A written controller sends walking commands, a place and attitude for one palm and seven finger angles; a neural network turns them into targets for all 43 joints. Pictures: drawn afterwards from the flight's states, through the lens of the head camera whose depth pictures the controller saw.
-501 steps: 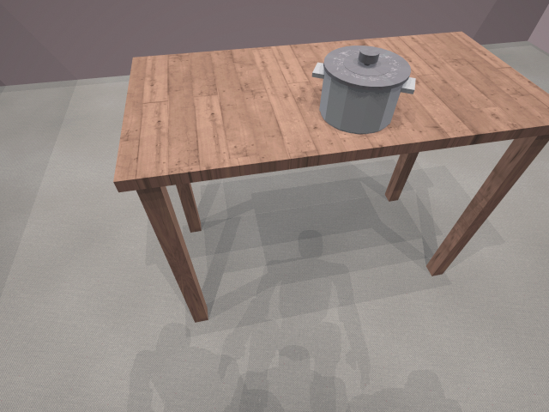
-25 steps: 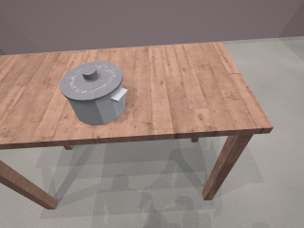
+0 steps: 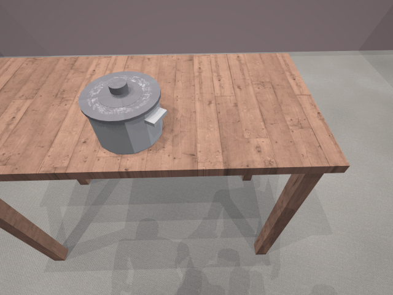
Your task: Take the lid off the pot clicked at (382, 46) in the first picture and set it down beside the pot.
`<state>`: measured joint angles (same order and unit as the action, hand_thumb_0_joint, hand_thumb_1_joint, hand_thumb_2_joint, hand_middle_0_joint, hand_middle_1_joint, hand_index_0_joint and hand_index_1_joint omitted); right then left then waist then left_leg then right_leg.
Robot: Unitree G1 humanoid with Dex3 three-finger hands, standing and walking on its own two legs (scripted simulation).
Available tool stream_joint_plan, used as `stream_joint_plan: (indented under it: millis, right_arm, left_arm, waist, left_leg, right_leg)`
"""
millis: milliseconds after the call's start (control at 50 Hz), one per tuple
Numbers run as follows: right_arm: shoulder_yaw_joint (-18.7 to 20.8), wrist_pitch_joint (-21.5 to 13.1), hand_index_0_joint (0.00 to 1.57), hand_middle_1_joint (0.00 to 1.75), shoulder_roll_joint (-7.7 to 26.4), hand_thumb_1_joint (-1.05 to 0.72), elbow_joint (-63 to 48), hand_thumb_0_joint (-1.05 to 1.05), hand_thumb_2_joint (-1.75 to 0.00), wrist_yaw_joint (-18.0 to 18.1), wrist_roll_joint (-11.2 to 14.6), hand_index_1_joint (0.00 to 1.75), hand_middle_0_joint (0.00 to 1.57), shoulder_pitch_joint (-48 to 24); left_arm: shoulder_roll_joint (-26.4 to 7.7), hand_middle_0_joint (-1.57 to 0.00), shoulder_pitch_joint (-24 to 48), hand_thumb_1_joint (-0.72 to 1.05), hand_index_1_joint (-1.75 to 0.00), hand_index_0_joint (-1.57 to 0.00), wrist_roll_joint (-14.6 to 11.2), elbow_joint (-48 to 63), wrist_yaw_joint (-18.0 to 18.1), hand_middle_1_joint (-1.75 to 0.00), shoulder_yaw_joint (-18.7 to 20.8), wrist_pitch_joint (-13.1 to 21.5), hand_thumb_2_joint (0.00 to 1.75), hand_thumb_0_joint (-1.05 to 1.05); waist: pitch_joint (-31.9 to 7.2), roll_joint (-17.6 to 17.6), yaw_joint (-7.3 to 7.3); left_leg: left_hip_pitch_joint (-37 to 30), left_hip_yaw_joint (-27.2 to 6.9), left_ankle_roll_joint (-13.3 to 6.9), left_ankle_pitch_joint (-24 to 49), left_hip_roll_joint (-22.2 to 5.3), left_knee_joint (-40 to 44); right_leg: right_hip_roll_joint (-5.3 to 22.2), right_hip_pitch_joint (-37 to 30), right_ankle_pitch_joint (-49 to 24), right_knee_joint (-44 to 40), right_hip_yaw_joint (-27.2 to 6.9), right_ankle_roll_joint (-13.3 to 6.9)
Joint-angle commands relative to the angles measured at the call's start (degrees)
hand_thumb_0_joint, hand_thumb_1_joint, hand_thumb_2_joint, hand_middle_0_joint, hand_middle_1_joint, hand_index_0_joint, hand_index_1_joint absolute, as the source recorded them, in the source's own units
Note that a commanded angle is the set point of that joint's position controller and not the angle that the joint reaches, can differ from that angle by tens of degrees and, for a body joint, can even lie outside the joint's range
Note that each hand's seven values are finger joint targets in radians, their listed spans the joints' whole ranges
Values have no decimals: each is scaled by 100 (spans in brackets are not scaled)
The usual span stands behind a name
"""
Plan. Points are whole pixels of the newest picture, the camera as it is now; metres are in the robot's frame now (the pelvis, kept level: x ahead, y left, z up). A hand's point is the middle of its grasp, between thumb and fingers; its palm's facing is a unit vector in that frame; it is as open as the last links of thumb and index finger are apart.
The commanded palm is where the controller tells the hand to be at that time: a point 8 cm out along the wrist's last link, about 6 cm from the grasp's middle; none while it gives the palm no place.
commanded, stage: shuffle to correct the standing spot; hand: left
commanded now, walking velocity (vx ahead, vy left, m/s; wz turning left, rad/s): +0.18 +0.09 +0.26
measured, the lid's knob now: (118, 86) +0.51 +0.21 +0.16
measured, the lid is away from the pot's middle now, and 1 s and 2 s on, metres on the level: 0.00 0.00 0.00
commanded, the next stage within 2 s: come to a stop and stand still in 0.20 s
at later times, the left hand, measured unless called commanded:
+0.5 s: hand out of the picture +0.11 +0.19 -0.17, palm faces +0.08 -0.97 -0.24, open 7.4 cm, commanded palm none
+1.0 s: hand out of the picture +0.08 +0.24 -0.17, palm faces +0.07 -0.96 -0.26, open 7.4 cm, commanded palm none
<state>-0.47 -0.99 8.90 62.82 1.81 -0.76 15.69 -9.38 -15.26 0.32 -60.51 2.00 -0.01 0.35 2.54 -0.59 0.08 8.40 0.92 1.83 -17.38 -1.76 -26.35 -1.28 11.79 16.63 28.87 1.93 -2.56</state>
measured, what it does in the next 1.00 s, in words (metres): steps on the spot: right foot, then left foot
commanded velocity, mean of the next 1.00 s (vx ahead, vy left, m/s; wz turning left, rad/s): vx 0.02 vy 0.03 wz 0.02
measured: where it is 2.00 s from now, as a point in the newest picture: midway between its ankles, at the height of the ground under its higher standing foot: outside the picture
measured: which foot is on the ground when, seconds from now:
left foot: down 0.00-0.46, up 0.48-0.66, down 0.68-1.00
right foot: down 0.00-0.20, up 0.22-0.42, down 0.44-1.00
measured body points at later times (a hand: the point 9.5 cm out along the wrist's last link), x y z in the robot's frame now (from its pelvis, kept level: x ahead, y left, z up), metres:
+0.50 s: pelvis +0.05 +0.00 -0.02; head +0.10 -0.02 +0.43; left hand +0.11 +0.24 -0.15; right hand +0.01 -0.21 -0.18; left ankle -0.03 +0.13 -0.73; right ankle +0.08 -0.08 -0.74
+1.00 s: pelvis +0.05 +0.05 -0.01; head +0.05 +0.04 +0.44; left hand +0.07 +0.30 -0.15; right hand +0.14 -0.18 -0.15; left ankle +0.05 +0.13 -0.74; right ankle +0.08 -0.08 -0.74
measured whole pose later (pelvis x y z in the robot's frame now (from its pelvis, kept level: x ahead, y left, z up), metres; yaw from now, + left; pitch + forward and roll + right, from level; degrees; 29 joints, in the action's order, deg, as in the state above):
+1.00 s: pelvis +0.05 +0.05 -0.01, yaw +2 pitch -1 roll +0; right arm 0.4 0.0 10.9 53.0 0.4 -1.2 13.8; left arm -10.9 -16.4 1.0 -56.6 2.3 0.1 -1.3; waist 0.2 -1.5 0.6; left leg 13.4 4.0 -2.9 -17.9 1.4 -32.4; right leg 2.0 15.7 15.7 32.6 1.1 0.5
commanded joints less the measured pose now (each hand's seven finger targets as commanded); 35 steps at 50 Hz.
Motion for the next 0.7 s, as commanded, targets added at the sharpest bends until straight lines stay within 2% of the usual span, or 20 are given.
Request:
stream_joint_plan:
  millis: [0, 40, 80, 120, 140, 180, 200, 240, 300, 340, 380, 400, 420, 440, 480, 520, 560, 600, 640, 680]
  right_arm:
    - [123, -3, 20, 30, 501, -90, -263, 0, -90, -12, -17, 30, 20, 379]
    - [146, 29, 20, 30, 432, -90, -352, 0, -90, -36, -29, 30, 20, 356]
    - [169, 22, 20, 30, 441, -90, -433, 0, -90, -43, -31, 30, 20, 366]
    - [150, -45, 20, 30, 326, -90, -303, 0, -90, -72, -33, 30, 20, 756]
    - [159, -82, 20, 30, 419, -90, -196, 0, -90, -74, -47, 30, 20, 1021]
    - [301, -107, 20, 30, 895, -90, -99, 0, -90, -36, -99, 30, 20, 1541]
    - [281, -120, 20, 30, 802, -90, -84, 0, -90, -15, -100, 30, 20, 1637]
    - [255, -189, 20, 30, 753, -90, -163, 0, -90, -4, -101, 30, 20, 1383]
    - [262, -258, 20, 30, 748, -90, -275, 0, -90, 11, -106, 30, 20, 1106]
    - [229, -225, 20, 30, 733, -90, -320, 0, -90, 42, -106, 30, 20, 870]
    - [216, -190, 20, 30, 713, -90, -325, 0, -90, 63, -35, 30, 20, 765]
    - [200, -196, 20, 30, 513, -90, -324, 0, -90, 58, 33, 30, 20, 900]
    - [180, -164, 20, 30, 327, -90, -367, 0, -90, 49, 79, 30, 20, 991]
    - [204, -114, 20, 30, 237, -90, -323, 0, -90, 75, 85, 30, 20, 1101]
    - [212, 10, 20, 30, 181, -90, -282, 0, -90, 92, 76, 30, 20, 829]
    - [239, 16, 20, 30, 134, -90, -229, 0, -90, 68, 125, 30, 20, 706]
    - [267, 54, 20, 30, 31, -90, -202, 0, -90, 40, 128, 30, 20, 725]
    - [254, 85, 20, 30, 23, -90, -170, 0, -90, 16, 97, 30, 20, 858]
    - [277, 40, 20, 30, 324, -90, -325, 0, -90, 15, 30, 30, 20, 618]
    - [278, 33, 20, 30, 512, -90, -502, 0, -90, 5, 1, 30, 20, 238]
  left_arm:
    - [-920, -20, -426, 90, -30, -20, 46, 238, 1, -30, 238, 56, 90, 0]
    - [-1063, -20, -571, 90, -30, -20, 73, 287, 0, -30, 340, 40, 90, 0]
    - [-1107, -20, -520, 90, -30, -20, 91, 393, 9, -30, 411, 32, 90, 0]
    - [-969, -20, -276, 90, -30, -20, 84, 474, -10, -30, 383, 33, 90, 0]
    - [-804, -20, -158, 90, -30, -20, 87, 528, -32, -30, 346, 24, 90, 0]
    - [-456, -20, 145, 90, -30, -20, 109, 704, -68, -30, 231, 21, 90, 0]
    - [-480, -20, 372, 90, -30, -20, 127, 788, -60, -30, 215, 61, 90, 0]
    - [-374, -20, 445, 90, -30, -20, 75, 775, -100, -30, 215, 120, 90, 0]
    - [-307, -20, 427, 90, -30, -20, 51, 817, -166, -30, 196, 103, 90, 0]
    - [-221, -20, 208, 90, -30, -20, 32, 777, -160, -30, 181, 97, 90, 0]
    - [-274, -20, -503, 90, -30, -20, 27, 510, -121, -30, 227, 159, 90, 0]
    - [-550, -20, -811, 90, -30, -20, 31, 361, -45, -30, 270, 223, 90, 0]
    - [-889, -20, -943, 90, -30, -20, 17, 276, 3, -30, 299, 254, 90, 0]
    - [-1078, -20, -857, 90, -30, -20, 33, 306, 10, -30, 293, 231, 90, 0]
    - [-984, -20, -621, 90, -30, -20, 43, 327, 67, -30, 315, 248, 90, 0]
    - [-871, -20, -307, 90, -30, -20, 82, 401, 119, -30, 298, 182, 90, 0]
    - [-921, -20, -109, 90, -30, -20, 76, 506, 131, -30, 336, 129, 90, 0]
    - [-916, -20, 149, 90, -30, -20, 36, 588, 114, -30, 325, 50, 90, 0]
    - [-708, -20, 187, 90, -30, -20, 16, 679, 68, -30, 275, -40, 90, 0]
    - [-567, -20, 92, 90, -30, -20, 48, 699, 63, -30, 252, -114, 90, 0]
  waist:
    - [193, 473, 93]
    - [379, 955, 132]
    - [459, 858, 91]
    - [374, 359, -123]
    - [377, -125, -194]
    - [563, -1822, -388]
    - [741, -1410, -419]
    - [461, -643, -230]
    - [221, -580, -105]
    - [153, -604, 36]
    - [-151, -14, 328]
    - [-409, 597, 339]
    - [-591, 1219, 223]
    - [-559, 838, 60]
    - [-306, 1552, 148]
    - [-449, 980, 63]
    - [-556, 530, -30]
    - [-370, 657, -177]
    - [-135, -32, -43]
    - [77, -192, 100]
  left_leg:
    - [806, -35, -236, -205, -54, -207]
    - [1222, 176, -208, -670, 91, -825]
    - [1187, 104, -239, -714, 15, -964]
    - [300, 102, -305, -353, 8, -50]
    - [-1, -195, -416, -67, -170, 329]
    - [-424, -2098, -1220, 93, -1365, 1199]
    - [-474, -2358, -1532, 944, -1525, 1200]
    - [-499, -1974, -1638, 2150, -1545, 945]
    - [-261, -1328, -1450, 2289, -1307, 909]
    - [190, -899, -1177, 2602, -1101, 634]
    - [435, -540, -731, 2499, -711, -167]
    - [1051, -342, -444, 1652, -304, -750]
    - [1441, 41, -165, -282, 150, -1162]
    - [1072, -16, -101, -1391, 234, -1318]
    - [1417, -92, -60, -1902, 47, -2082]
    - [1276, -133, -45, -1549, 17, -1820]
    - [777, 58, -5, -826, 117, -1030]
    - [-2, 173, -10, 358, 76, 4]
    - [-57, -258, -236, 1541, -464, 365]
    - [502, -490, -420, 1415, -769, 494]
  right_leg:
    - [960, -114, 448, -876, -1025, -240]
    - [1424, -42, 1277, -1358, -1606, -529]
    - [1695, 238, 1480, -1407, -1763, -712]
    - [1276, 770, 1115, -762, -1032, -509]
    - [799, 952, 979, -129, -498, -305]
    - [-9, 2101, 1699, 1850, 475, 53]
    - [111, 2535, 1883, 2658, 201, -21]
    - [366, 2590, 1591, 3332, -15, -31]
    - [471, 2100, 1317, 2878, 45, 20]
    - [384, 1144, 977, 1648, 120, 48]
    - [280, -169, -560, -71, 168, 131]
    - [887, -1089, -2091, -200, -832, -91]
    - [1947, -1325, -3711, -457, -1901, -615]
    - [2320, -861, -4436, -505, -1894, -943]
    - [2297, -781, -5175, -558, -2174, -1220]
    - [2022, -810, -5419, -296, -1585, -1215]
    - [1822, -557, -4888, -209, -1268, -1027]
    - [1494, 221, -3261, -196, -949, -575]
    - [879, 546, -1720, -79, -598, -107]
    - [619, 329, -601, -192, -413, 76]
